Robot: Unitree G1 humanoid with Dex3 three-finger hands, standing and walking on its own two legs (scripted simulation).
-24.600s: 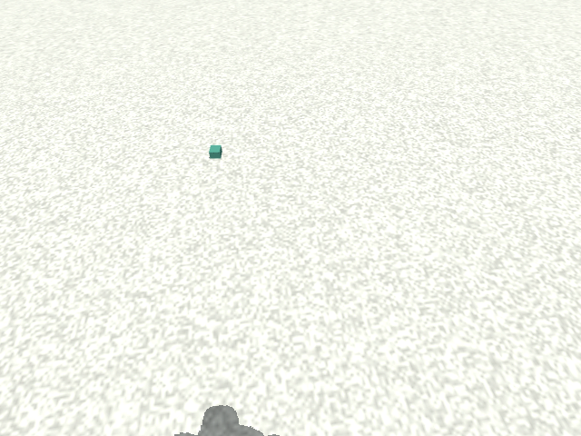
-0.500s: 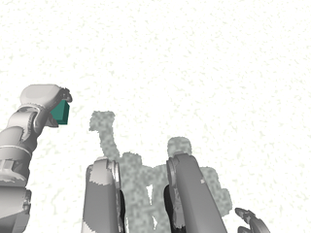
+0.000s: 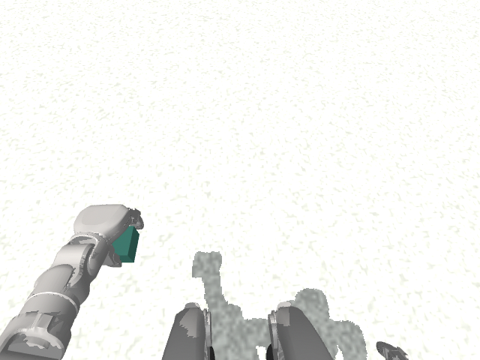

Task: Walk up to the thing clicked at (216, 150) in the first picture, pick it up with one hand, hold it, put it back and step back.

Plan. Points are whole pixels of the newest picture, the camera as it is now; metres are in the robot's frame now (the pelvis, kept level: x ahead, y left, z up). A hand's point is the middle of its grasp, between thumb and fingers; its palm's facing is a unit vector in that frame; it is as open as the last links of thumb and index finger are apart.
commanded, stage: lift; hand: left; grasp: from above
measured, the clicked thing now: (116, 244) +0.37 +0.25 -0.11
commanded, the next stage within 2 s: hold in 0.54 s
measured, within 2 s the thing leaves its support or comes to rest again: neither
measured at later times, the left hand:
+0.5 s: hand (98, 217) +0.36 +0.23 +0.03, palm faces -0.45 -0.02 -0.89, open 8.7 cm
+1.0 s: hand (88, 197) +0.37 +0.23 +0.08, palm faces -0.48 +0.00 -0.88, open 8.7 cm
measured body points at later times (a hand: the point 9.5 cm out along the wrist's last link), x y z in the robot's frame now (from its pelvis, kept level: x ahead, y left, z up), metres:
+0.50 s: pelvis +0.03 +0.00 +0.09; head +0.09 +0.00 +0.54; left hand +0.38 +0.23 +0.08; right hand +0.13 -0.26 -0.03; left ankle +0.08 +0.11 -0.59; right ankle +0.07 -0.13 -0.59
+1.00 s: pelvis +0.06 +0.01 +0.13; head +0.09 -0.01 +0.57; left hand +0.39 +0.23 +0.13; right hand +0.17 -0.26 +0.01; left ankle +0.08 +0.11 -0.59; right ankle +0.07 -0.13 -0.59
